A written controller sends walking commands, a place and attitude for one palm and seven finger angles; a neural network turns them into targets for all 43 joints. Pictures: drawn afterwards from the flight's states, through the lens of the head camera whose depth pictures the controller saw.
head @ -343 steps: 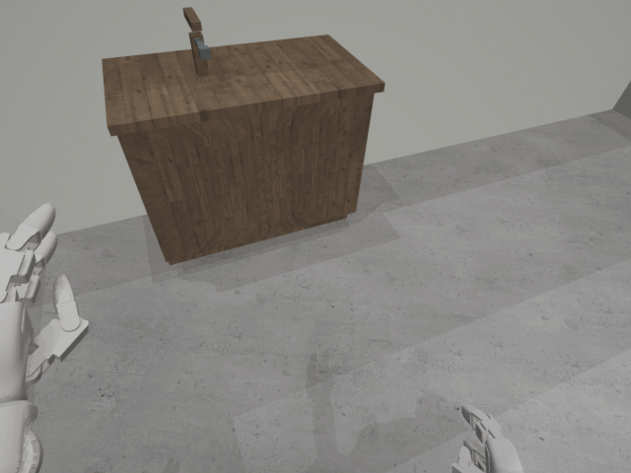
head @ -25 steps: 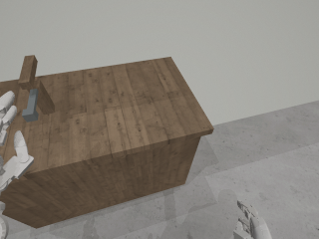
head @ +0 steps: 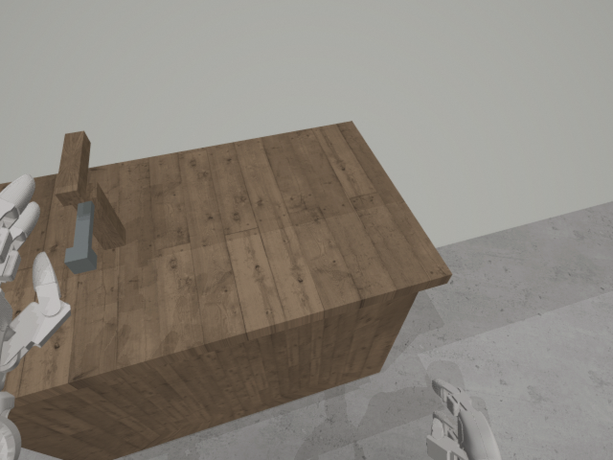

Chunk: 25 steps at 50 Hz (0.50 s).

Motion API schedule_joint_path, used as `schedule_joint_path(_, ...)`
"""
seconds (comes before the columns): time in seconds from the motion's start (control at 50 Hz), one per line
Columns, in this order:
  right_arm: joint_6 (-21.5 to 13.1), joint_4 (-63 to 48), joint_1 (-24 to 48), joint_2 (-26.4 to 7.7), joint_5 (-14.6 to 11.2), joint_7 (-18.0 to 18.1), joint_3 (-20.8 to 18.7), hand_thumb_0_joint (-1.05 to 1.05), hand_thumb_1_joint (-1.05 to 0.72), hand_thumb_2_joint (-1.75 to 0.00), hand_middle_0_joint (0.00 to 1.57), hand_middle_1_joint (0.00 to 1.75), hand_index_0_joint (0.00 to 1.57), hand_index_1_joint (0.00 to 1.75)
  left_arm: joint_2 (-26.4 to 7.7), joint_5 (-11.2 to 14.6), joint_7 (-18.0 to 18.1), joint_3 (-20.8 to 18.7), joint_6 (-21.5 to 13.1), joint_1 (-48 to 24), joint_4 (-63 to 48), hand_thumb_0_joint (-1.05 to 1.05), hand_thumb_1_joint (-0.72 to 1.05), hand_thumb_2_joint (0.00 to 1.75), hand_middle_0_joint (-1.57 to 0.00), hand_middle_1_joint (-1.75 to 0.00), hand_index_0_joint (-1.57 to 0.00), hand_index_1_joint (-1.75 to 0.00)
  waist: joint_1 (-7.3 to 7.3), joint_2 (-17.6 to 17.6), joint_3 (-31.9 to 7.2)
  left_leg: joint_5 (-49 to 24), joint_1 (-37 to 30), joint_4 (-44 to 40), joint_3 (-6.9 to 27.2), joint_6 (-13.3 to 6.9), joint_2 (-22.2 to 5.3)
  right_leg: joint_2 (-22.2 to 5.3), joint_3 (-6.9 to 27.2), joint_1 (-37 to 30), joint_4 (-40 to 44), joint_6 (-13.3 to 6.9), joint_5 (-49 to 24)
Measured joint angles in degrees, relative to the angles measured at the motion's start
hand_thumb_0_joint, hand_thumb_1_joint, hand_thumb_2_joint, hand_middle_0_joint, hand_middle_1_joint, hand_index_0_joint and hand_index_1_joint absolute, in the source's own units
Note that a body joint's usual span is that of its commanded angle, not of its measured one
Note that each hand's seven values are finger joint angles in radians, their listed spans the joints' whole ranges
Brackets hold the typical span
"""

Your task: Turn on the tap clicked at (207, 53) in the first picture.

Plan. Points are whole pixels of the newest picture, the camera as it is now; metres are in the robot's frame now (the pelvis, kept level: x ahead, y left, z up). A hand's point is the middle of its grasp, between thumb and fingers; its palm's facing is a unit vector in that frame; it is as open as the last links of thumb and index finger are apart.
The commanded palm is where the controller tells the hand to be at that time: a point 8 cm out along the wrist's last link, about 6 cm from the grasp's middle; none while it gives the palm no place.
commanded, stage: come to a stop and stand still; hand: left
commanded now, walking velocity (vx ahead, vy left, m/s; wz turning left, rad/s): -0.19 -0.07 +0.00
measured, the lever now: (81, 259) +0.34 +0.33 +0.05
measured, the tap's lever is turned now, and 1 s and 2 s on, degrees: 0 0 0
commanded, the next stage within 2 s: look again from close up in 1.56 s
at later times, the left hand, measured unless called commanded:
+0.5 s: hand out of the picture +0.25 +0.30 +0.20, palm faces +0.48 -0.77 -0.43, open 7.4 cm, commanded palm +0.17 +0.28 +0.19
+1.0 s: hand (2, 339) +0.19 +0.27 +0.17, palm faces +0.39 -0.86 -0.32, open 7.4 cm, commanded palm +0.13 +0.31 +0.19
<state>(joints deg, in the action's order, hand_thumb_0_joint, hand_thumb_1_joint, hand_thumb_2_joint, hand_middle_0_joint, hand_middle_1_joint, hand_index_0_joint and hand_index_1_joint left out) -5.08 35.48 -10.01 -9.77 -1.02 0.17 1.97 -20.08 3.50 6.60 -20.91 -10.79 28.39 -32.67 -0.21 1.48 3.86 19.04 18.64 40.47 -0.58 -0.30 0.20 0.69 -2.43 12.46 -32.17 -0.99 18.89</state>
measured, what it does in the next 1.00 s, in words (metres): stands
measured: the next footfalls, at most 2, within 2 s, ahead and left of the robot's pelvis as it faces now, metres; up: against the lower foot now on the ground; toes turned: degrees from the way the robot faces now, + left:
none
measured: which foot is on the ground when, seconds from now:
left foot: down 0.00-1.00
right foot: down 0.00-1.00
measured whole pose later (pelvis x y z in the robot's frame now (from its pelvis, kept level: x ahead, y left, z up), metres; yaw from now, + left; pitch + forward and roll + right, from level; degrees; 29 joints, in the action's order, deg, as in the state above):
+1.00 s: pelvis -0.04 +0.03 +0.01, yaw -1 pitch -2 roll -1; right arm -9.8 34.9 -15.3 -10.7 -0.3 0.4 2.2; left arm -19.6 0.6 5.7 -19.6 -15.1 20.7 -23.0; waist 1.7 -2.7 2.6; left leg 10.5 14.1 26.5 -2.5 -3.4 1.6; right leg 0.8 -1.5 13.3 -23.8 -0.2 9.1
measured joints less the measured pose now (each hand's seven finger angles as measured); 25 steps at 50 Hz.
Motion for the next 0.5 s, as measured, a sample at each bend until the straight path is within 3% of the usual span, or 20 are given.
schedule_joint_path(0.02,0.18,0.03,-0.37,-0.31,0.05,0.20,0.06,0.01,-0.90,-0.89,0.21,0.30,0.20,0.30,0.03,0.02,0.13,-0.07,-0.12,0.48,-0.07,0.01,0.89,0.89,-0.21,-0.30,-0.21,-0.31,0.03,-0.01,-0.23,-3.37,-1.36,-3.28,0.09,-0.07,-0.35,0.08,0.16,-0.65,1.06,0.36,-0.27)
schedule_joint_path(0.08,1.04,0.45,-0.31,-0.52,0.09,1.36,-0.52,0.01,-0.90,-0.89,0.21,0.30,0.20,0.30,-0.75,0.04,0.46,-0.89,0.63,0.28,1.30,0.01,0.89,0.89,-0.21,-0.30,-0.21,-0.31,0.52,-1.45,0.02,-1.83,-5.01,-8.55,-1.11,-1.57,0.43,-0.74,1.30,-1.53,1.81,1.39,-0.66)
schedule_joint_path(0.16,0.78,-1.12,0.40,-0.14,1.05,1.67,-1.41,0.02,-0.90,-0.89,0.20,0.30,0.20,0.30,-1.79,-0.20,0.74,-1.18,3.43,-1.42,2.07,0.01,0.89,0.89,-0.21,-0.30,-0.21,-0.31,1.04,-3.46,1.53,-3.51,-7.74,-13.37,-2.50,-2.15,1.48,-1.38,1.74,0.12,-0.33,0.92,-1.48)
schedule_joint_path(0.22,-0.29,-2.60,0.79,0.07,1.36,1.38,-1.39,0.02,-0.90,-0.89,0.20,0.30,0.20,0.30,-2.25,-0.18,0.72,-0.48,3.89,-1.45,-0.07,0.02,0.89,0.89,-0.20,-0.30,-0.21,-0.30,0.64,-4.10,2.21,-4.04,-8.04,-14.17,-2.43,-2.16,1.72,-0.86,0.51,-0.56,4.42,0.05,-4.39)
schedule_joint_path(0.3,-0.15,-3.46,1.51,-0.26,0.80,1.51,-1.11,0.01,-0.90,-0.89,0.20,0.30,0.20,0.30,-2.45,0.46,0.19,0.35,2.78,0.46,-2.74,0.02,0.89,0.89,-0.21,-0.30,-0.21,-0.30,-0.21,-2.15,1.86,-3.43,-6.72,-12.74,-1.02,-1.59,0.04,0.87,-0.99,-2.63,9.89,-0.06,-6.53)
schedule_joint_path(0.38,1.02,-3.55,2.01,-0.35,0.38,2.24,-0.93,0.01,-0.90,-0.89,0.20,0.30,0.20,0.30,-3.10,1.33,0.32,-0.81,2.28,2.63,-2.41,0.02,0.89,0.89,-0.21,-0.30,-0.21,-0.31,0.20,-1.72,0.65,-4.06,-6.46,-13.65,-1.07,-1.42,-0.44,1.39,-0.92,-2.54,11.40,-0.28,-7.75)
schedule_joint_path(0.4,-0.10,-3.94,0.81,-0.56,1.02,2.47,-1.63,0.01,-0.90,-0.89,0.20,0.30,0.20,0.30,-5.40,-1.18,-1.15,-1.63,2.71,-0.84,-0.93,0.02,0.89,0.89,-0.21,-0.30,-0.21,-0.31,1.72,-1.63,0.55,-4.27,-5.60,-13.11,-0.85,-1.34,-0.56,1.48,-1.19,-2.03,11.30,-0.21,-7.87)
schedule_joint_path(0.44,-1.91,-2.91,-0.44,-0.99,1.04,2.40,-1.84,0.01,-0.90,-0.89,0.20,0.30,0.20,0.30,-9.92,-2.44,-3.44,-4.34,-0.55,-11.19,7.41,0.02,0.88,0.89,-0.21,-0.30,-0.22,-0.31,4.46,-2.33,0.24,-4.85,-4.29,-13.04,-0.52,-1.29,-0.47,1.37,-1.60,-0.32,10.28,-0.58,-7.92)
schedule_joint_path(0.46,-2.27,-2.43,-0.27,-1.33,0.75,1.73,-1.65,0.01,-0.90,-0.89,0.20,0.30,0.20,0.30,-10.06,-1.80,-3.45,-5.65,-1.24,-14.61,11.22,0.01,0.88,0.89,-0.21,-0.30,-0.22,-0.31,5.18,-2.55,0.31,-5.22,-4.28,-13.34,-1.00,-1.22,-0.53,1.39,-1.14,0.23,9.83,-0.71,-8.11)
schedule_joint_path(0.5,-2.62,-2.63,0.08,-2.19,0.35,0.14,-1.56,0.01,-0.90,-0.89,0.20,0.30,0.20,0.30,-7.45,-0.49,-2.30,-6.94,-0.58,-16.94,14.58,0.01,0.88,0.89,-0.21,-0.30,-0.21,-0.31,4.77,-2.31,0.47,-5.78,-4.57,-13.63,-1.94,-1.29,-0.43,1.22,-0.27,0.83,8.78,-0.59,-8.31)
